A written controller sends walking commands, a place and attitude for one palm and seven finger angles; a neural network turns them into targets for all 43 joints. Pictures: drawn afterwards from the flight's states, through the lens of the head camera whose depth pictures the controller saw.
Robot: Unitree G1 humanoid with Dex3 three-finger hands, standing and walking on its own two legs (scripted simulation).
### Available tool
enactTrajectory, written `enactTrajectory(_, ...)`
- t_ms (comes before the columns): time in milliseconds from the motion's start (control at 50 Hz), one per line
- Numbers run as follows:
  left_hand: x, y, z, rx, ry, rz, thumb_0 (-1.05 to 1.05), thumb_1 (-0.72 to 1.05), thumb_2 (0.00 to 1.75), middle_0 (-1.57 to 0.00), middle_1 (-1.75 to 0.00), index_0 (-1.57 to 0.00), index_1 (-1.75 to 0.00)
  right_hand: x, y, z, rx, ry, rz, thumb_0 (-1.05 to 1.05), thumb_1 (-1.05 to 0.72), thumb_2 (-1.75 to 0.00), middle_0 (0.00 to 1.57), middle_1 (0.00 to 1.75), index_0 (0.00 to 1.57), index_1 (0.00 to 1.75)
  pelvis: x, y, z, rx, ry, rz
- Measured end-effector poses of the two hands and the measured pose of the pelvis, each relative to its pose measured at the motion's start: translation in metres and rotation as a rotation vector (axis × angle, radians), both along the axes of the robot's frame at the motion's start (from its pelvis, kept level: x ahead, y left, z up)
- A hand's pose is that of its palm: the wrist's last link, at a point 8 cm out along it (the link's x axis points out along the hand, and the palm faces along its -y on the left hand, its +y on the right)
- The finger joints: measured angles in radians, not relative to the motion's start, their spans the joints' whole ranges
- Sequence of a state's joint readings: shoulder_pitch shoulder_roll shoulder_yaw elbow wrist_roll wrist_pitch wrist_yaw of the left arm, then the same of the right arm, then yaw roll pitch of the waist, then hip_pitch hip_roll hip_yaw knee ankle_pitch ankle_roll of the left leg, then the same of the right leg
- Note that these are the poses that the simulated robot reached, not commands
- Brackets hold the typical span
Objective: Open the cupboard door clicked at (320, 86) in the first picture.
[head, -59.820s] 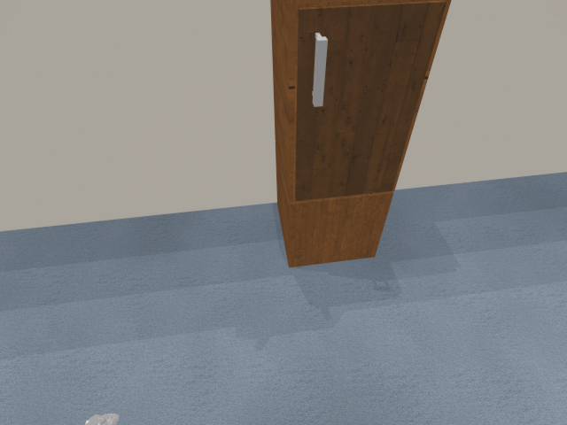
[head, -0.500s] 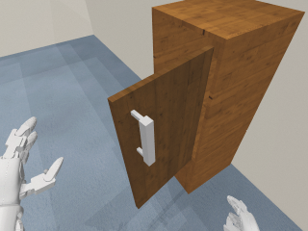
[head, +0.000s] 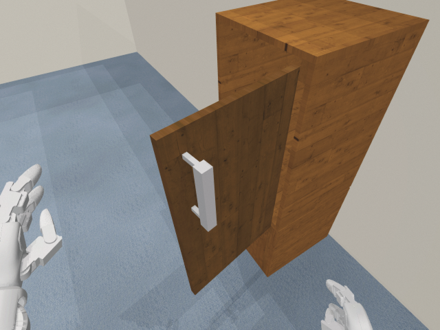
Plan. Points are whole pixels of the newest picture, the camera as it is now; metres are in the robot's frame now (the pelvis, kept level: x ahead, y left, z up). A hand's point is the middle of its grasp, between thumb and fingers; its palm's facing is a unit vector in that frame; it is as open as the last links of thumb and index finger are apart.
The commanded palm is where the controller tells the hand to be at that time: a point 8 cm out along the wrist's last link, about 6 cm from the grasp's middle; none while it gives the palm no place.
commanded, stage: step back with the hand held close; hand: left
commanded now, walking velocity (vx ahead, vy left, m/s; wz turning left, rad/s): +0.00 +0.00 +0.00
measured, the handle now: (199, 192) +0.32 +0.09 +0.11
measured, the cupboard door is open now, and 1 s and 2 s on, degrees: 100 100 100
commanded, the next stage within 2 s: stop stepping back and stand still in 1.48 s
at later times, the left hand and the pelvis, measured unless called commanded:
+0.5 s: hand (51, 245) +0.17 +0.26 +0.15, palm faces +0.33 -0.79 -0.52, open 7.4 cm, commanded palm +0.11 +0.31 +0.17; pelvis -0.04 +0.02 -0.01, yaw -1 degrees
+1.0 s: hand out of the picture +0.08 +0.28 +0.15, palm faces +0.40 -0.80 -0.46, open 7.5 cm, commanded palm +0.01 +0.33 +0.17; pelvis -0.12 +0.03 -0.02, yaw +1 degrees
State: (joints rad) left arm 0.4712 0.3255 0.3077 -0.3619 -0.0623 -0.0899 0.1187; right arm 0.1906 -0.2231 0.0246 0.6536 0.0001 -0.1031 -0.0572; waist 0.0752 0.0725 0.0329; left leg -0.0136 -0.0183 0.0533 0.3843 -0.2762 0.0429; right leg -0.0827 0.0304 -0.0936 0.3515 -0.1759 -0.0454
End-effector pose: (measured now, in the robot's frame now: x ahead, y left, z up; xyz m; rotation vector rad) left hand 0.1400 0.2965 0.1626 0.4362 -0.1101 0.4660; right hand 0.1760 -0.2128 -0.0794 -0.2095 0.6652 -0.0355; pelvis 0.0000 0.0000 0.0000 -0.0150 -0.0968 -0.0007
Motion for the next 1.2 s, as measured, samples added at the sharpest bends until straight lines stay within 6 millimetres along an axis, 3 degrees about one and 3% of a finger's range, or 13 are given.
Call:
enactTrajectory(220,0.004,0.0,0.014,0.075,-0.042,-0.021,0.02,0.89,0.9,-0.21,-0.3,-0.21,-0.3,-0.014,-0.01,-0.002,0.005,0.018,-0.036,0.01,-0.91,-0.9,0.2,0.3,0.21,0.3,-0.011,-0.005,0.0,-0.007,0.043,-0.004)
enactTrajectory(340,0.011,-0.006,0.007,0.105,0.013,-0.107,0.02,0.89,0.9,-0.21,-0.3,-0.2,-0.3,-0.033,-0.021,-0.006,-0.021,0.064,-0.106,0.01,-0.91,-0.9,0.2,0.3,0.21,0.3,-0.019,0.003,-0.002,-0.001,0.092,-0.017)
enactTrajectory(440,0.004,-0.004,0.007,0.139,0.034,-0.157,0.02,0.89,0.9,-0.21,-0.3,-0.21,-0.3,-0.052,-0.026,-0.008,-0.043,0.094,-0.169,0.01,-0.91,-0.9,0.2,0.3,0.21,0.3,-0.027,0.011,-0.006,0.009,0.104,-0.022)
enactTrajectory(640,-0.033,0.02,0.011,0.195,-0.039,-0.103,0.02,0.89,0.9,-0.21,-0.3,-0.21,-0.3,-0.077,-0.01,-0.007,-0.066,0.058,-0.157,0.01,-0.91,-0.9,0.2,0.3,0.21,0.3,-0.056,0.022,-0.016,0.032,0.087,-0.011)
enactTrajectory(820,-0.068,0.017,0.0,0.137,-0.084,-0.036,0.02,0.89,0.9,-0.21,-0.3,-0.21,-0.3,-0.093,0.001,-0.016,-0.049,0.067,-0.087,0.01,-0.9,-0.9,0.2,0.3,0.21,0.3,-0.084,0.015,-0.021,0.003,0.102,0.021)
enactTrajectory(920,-0.084,0.013,-0.003,0.113,-0.111,-0.116,0.02,0.89,0.9,-0.21,-0.3,-0.21,-0.3,-0.112,0.001,-0.01,-0.075,0.068,-0.097,0.01,-0.9,-0.9,0.2,0.3,0.21,0.3,-0.103,0.02,-0.022,-0.014,0.086,0.038)
enactTrajectory(1000,-0.101,0.024,0.003,0.165,-0.133,-0.144,0.02,0.88,0.9,-0.21,-0.3,-0.21,-0.3,-0.128,0.005,-0.002,-0.108,0.045,-0.107,0.01,-0.91,-0.9,0.2,0.3,0.21,0.3,-0.119,0.027,-0.023,-0.015,0.08,0.02)
enactTrajectory(1100,-0.121,0.042,0.023,0.205,-0.166,-0.101,0.02,0.88,0.9,-0.21,-0.3,-0.21,-0.3,-0.151,0.017,0.007,-0.093,0.033,-0.095,0.01,-0.91,-0.9,0.2,0.3,0.21,0.3,-0.14,0.031,-0.011,-0.054,0.099,-0.001)
enactTrajectory(1200,-0.136,0.04,0.02,0.123,-0.17,-0.086,0.01,0.89,0.9,-0.21,-0.3,-0.2,-0.3,-0.174,0.026,0.016,-0.063,0.02,-0.085,0.01,-0.9,-0.9,0.2,0.3,0.21,0.3,-0.163,0.029,-0.002,-0.068,0.134,-0.039)
